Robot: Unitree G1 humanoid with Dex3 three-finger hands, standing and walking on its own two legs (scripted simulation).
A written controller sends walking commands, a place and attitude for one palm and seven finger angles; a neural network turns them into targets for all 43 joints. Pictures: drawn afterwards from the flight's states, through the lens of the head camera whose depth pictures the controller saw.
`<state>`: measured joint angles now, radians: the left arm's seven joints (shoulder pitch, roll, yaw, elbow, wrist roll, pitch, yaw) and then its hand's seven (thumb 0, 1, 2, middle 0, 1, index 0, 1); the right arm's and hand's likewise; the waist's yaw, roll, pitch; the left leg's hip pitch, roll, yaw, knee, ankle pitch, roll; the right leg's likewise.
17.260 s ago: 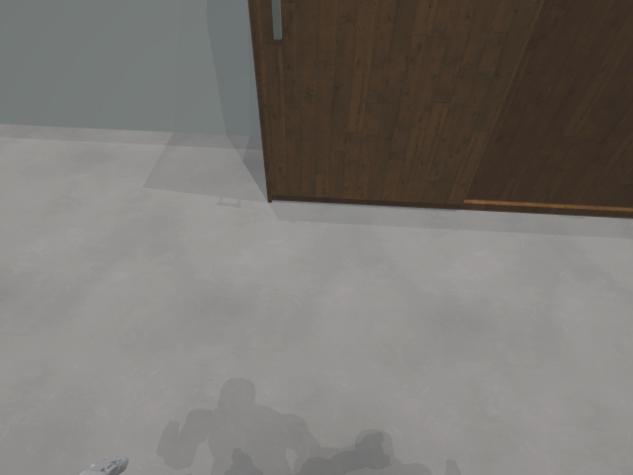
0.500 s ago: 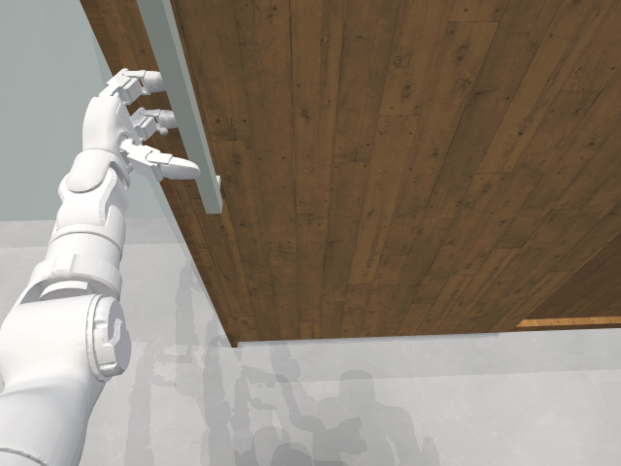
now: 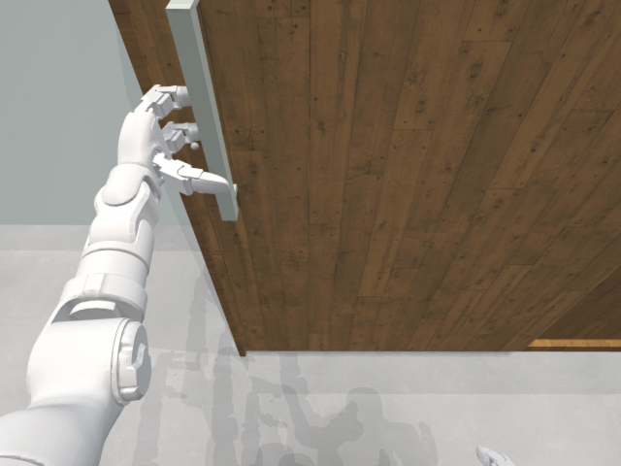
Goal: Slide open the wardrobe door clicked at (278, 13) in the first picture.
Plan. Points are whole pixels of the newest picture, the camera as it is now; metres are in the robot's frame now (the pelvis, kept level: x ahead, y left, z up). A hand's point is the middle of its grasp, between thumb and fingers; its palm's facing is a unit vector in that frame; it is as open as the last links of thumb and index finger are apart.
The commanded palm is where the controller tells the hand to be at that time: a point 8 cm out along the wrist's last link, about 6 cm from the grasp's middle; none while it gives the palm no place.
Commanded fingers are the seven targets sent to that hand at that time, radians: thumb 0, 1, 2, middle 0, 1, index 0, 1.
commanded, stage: slide the fingers in behind the handle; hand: left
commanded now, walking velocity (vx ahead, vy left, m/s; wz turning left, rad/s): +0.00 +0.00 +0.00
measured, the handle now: (214, 125) +0.52 +0.14 +0.17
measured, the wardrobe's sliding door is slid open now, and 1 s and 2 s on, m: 0.00 0.00 0.00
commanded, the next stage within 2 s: grip the handle and tug to test in 1.18 s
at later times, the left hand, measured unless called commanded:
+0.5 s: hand (214, 148) +0.47 +0.13 +0.17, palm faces +0.01 -1.00 +0.00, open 14.0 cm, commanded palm +0.44 +0.18 +0.17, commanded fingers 0.00 -0.50 0.30 -0.30 -1.20 -0.30 -1.20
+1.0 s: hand (227, 148) +0.47 +0.12 +0.17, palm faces +0.00 -1.00 +0.00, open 14.0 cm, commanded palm +0.44 +0.17 +0.17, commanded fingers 0.00 -0.50 0.30 -0.30 -1.20 -0.30 -1.20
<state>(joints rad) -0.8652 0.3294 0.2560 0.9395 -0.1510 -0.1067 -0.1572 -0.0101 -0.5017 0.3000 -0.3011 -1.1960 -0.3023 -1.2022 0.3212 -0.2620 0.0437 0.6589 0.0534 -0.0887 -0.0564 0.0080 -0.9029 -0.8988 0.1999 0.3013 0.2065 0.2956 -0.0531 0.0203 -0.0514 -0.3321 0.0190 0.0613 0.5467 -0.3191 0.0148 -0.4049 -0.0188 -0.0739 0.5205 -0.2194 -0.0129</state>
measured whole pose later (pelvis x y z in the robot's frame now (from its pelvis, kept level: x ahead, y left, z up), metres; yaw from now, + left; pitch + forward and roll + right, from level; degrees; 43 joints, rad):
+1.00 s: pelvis -0.01 -0.01 +0.00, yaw +0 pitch +6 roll +0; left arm -0.92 0.28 0.23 1.01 -0.13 -0.13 -0.07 -0.01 -0.50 0.30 -0.30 -1.20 -0.30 -1.20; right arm 0.34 -0.26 0.04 0.69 0.05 -0.09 -0.05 0.01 -0.90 -0.90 0.20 0.30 0.21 0.30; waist -0.07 0.03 -0.03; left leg -0.33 0.02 0.06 0.54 -0.30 0.01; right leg -0.41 -0.01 -0.07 0.52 -0.21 -0.02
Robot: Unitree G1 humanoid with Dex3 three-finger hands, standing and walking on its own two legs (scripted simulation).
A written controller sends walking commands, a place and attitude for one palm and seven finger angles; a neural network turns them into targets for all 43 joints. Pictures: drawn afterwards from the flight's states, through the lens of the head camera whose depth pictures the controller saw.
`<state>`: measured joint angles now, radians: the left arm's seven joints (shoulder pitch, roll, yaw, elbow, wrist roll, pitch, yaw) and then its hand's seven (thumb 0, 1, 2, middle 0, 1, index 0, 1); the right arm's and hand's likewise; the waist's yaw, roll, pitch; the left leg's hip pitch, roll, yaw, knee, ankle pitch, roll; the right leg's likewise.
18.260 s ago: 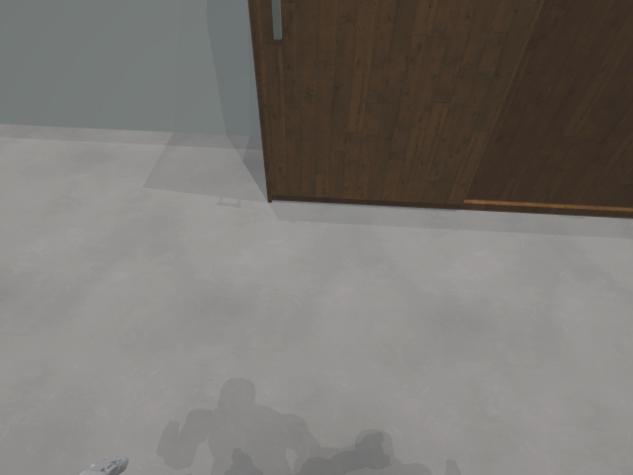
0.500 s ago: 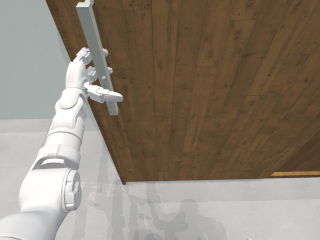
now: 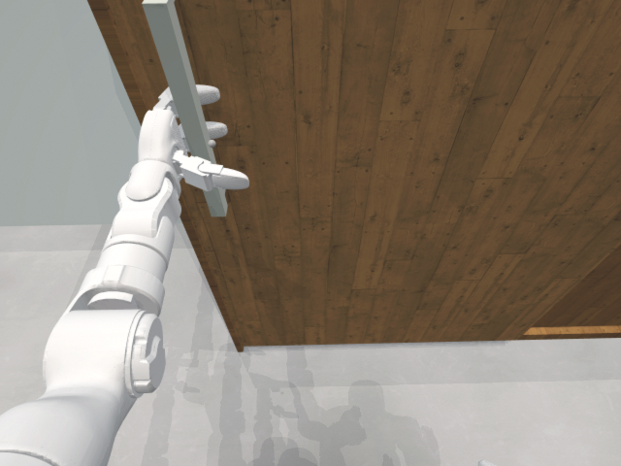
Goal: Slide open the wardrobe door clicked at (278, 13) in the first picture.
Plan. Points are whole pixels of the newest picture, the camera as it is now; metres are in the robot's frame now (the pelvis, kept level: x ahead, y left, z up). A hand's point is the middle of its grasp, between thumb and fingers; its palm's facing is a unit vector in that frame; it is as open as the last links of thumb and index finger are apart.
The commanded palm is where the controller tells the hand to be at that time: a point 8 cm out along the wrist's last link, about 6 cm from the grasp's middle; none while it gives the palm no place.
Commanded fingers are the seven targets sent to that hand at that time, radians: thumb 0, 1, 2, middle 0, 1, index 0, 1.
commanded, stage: slide the fingers in behind the handle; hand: left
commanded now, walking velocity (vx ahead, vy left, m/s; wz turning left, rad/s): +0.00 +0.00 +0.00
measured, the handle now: (199, 121) +0.52 +0.15 +0.17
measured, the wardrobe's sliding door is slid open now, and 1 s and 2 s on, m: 0.00 0.00 0.00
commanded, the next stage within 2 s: grip the handle and tug to test in 0.18 s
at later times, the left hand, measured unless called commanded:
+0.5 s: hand (208, 143) +0.47 +0.13 +0.17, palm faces +0.00 -1.00 +0.00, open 12.8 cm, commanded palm +0.44 +0.18 +0.16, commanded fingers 0.00 0.06 0.54 -0.36 -1.28 -0.36 -1.28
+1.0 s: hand (207, 146) +0.47 +0.13 +0.17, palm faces -0.01 -1.00 +0.00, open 5.9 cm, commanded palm +0.44 +0.18 +0.16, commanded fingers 0.00 0.90 0.90 -0.45 -1.40 -0.45 -1.40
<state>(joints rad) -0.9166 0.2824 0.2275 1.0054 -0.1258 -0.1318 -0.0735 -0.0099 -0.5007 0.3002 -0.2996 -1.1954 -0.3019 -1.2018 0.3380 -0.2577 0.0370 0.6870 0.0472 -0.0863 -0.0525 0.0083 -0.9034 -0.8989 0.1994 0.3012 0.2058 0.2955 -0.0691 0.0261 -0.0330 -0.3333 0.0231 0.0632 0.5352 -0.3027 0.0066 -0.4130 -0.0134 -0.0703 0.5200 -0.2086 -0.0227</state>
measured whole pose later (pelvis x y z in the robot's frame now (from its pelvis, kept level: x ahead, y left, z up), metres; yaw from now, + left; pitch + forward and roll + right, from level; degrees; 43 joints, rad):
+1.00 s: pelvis +0.00 +0.01 +0.00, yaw +0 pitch +5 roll +0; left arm -0.85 0.26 0.21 0.91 -0.13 -0.11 -0.08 0.01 0.66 0.81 -0.41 -1.37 -0.39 -1.36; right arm 0.33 -0.26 0.03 0.67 0.05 -0.07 -0.05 0.01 -0.90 -0.90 0.20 0.30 0.21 0.30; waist -0.06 0.03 -0.04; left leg -0.31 0.02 0.07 0.52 -0.31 0.01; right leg -0.39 -0.01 -0.06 0.50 -0.21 -0.02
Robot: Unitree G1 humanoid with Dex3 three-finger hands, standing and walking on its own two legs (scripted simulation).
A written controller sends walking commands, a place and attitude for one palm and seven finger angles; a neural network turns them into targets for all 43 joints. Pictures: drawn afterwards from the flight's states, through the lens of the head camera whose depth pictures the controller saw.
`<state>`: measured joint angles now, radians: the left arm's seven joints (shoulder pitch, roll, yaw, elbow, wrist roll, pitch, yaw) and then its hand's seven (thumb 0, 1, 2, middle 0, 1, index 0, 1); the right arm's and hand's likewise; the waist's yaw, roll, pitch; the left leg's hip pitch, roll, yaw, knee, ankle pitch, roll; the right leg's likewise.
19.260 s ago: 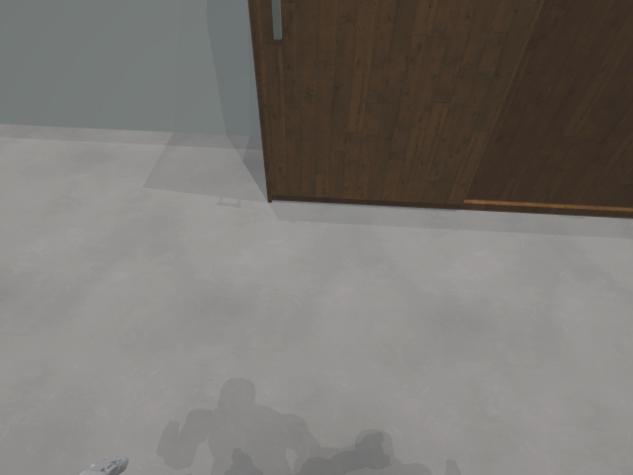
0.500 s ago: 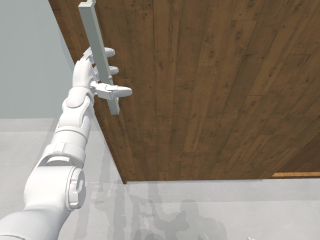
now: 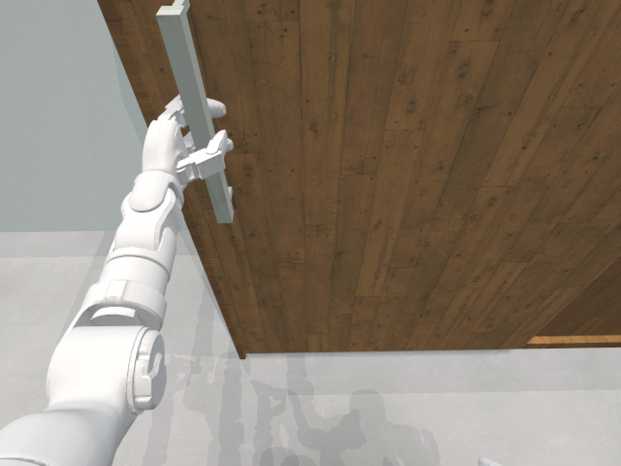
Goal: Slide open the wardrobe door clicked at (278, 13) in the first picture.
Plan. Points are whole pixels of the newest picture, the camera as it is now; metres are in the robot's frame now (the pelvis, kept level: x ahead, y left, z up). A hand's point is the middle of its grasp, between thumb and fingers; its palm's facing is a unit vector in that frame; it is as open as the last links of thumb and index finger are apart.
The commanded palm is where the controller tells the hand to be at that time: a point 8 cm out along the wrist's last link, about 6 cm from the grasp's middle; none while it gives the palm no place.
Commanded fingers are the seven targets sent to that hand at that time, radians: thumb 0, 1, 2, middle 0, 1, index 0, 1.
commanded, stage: grip the handle and tug to test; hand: left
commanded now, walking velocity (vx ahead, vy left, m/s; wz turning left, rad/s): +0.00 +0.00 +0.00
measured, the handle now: (207, 128) +0.52 +0.15 +0.17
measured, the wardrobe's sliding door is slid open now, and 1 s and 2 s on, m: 0.00 0.00 0.04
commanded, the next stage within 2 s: tug the door sideways, standing still in 0.70 s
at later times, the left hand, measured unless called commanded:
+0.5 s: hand (217, 153) +0.46 +0.12 +0.17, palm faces +0.01 -1.00 +0.00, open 5.8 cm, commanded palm +0.43 +0.18 +0.16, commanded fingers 0.00 0.90 0.90 -0.45 -1.40 -0.45 -1.40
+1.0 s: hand (217, 152) +0.46 +0.12 +0.17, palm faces +0.02 -1.00 +0.01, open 5.8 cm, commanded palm +0.44 +0.15 +0.16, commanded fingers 0.00 0.90 0.90 -0.45 -1.40 -0.45 -1.40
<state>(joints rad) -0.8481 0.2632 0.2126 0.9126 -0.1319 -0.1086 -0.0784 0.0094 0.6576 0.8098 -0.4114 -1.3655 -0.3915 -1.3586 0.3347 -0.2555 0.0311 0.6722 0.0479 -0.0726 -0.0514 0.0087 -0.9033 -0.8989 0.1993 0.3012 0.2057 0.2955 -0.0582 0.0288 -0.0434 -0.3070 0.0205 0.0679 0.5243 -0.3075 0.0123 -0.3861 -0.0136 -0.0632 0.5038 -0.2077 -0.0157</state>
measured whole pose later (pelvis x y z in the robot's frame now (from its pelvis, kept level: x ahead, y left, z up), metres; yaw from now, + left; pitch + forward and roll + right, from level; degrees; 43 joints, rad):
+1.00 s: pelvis +0.02 +0.00 +0.00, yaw +1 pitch +5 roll -1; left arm -0.78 0.20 0.15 0.73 -0.14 0.01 -0.02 0.02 0.68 0.82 -0.37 -1.40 -0.38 -1.39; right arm 0.29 -0.25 0.02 0.66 0.05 -0.05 -0.05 0.01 -0.90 -0.90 0.20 0.30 0.20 0.30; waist -0.02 0.03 -0.05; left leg -0.27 0.02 0.05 0.50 -0.32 0.01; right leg -0.34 -0.01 -0.08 0.48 -0.23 -0.02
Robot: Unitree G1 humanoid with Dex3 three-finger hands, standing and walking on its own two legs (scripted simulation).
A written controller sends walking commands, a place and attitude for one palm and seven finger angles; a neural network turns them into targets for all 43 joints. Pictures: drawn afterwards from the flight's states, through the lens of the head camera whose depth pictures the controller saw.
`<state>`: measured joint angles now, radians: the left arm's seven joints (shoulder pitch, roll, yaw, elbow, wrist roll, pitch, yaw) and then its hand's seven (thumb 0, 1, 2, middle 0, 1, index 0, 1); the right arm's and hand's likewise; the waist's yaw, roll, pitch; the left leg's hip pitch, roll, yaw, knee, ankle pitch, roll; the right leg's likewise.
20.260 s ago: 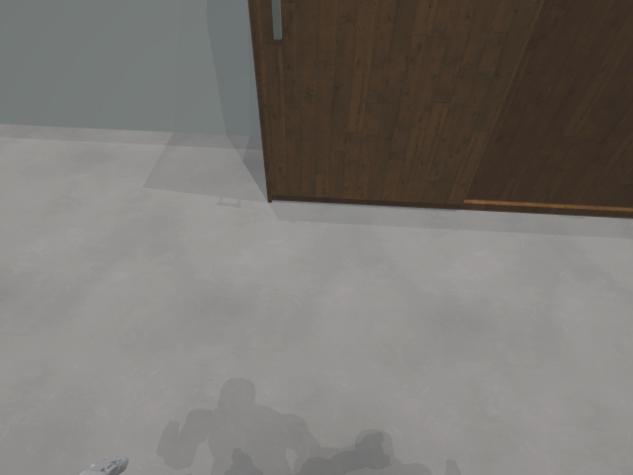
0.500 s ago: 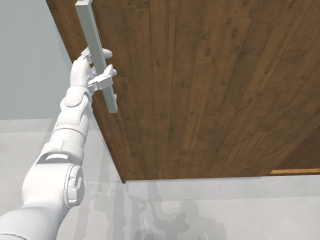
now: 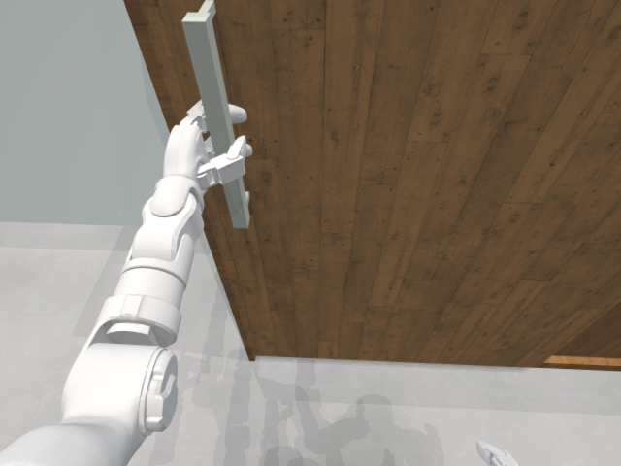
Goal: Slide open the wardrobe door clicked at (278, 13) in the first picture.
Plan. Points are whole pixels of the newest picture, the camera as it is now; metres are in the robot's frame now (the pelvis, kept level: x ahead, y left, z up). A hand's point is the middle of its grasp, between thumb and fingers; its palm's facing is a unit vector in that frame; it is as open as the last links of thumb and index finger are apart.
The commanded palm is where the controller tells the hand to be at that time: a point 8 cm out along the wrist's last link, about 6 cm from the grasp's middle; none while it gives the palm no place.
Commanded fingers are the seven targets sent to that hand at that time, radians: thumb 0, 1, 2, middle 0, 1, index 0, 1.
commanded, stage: tug the door sideways, standing still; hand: left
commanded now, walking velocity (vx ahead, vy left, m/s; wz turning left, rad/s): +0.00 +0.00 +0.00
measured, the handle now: (228, 134) +0.50 +0.14 +0.16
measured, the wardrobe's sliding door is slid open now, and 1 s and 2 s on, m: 0.00 0.04 0.14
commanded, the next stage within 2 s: step sideways, sliding the door along in 0.72 s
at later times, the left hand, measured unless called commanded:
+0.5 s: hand (245, 161) +0.45 +0.11 +0.16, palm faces +0.05 -1.00 -0.03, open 6.0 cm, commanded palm +0.42 +0.10 +0.16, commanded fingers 0.00 0.90 0.90 -0.45 -1.40 -0.45 -1.40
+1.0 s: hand (266, 163) +0.45 +0.08 +0.16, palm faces -0.01 -0.99 -0.11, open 6.1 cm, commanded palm +0.43 +0.11 +0.16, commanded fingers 0.00 0.90 0.90 -0.45 -1.40 -0.45 -1.40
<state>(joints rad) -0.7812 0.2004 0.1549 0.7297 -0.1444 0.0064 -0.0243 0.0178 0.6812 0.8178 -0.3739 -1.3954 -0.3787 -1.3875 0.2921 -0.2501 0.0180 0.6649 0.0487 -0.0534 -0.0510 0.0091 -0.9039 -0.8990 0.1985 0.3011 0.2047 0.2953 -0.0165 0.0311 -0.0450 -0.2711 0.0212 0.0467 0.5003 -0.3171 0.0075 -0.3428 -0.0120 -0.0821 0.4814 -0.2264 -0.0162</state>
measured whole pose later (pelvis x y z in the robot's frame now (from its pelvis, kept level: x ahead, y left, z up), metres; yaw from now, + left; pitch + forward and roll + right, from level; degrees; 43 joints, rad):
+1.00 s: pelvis -0.01 -0.01 -0.01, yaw -1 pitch +3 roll +0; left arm -0.83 0.19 0.03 0.77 -0.11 -0.12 0.07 -0.04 0.67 0.81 -0.40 -1.40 -0.29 -1.40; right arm 0.24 -0.21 0.01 0.69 0.04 -0.08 -0.08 0.01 -0.90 -0.90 0.20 0.30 0.21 0.30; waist -0.01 0.03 0.02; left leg -0.29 0.02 0.06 0.59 -0.36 0.00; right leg -0.39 -0.01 -0.07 0.60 -0.27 -0.02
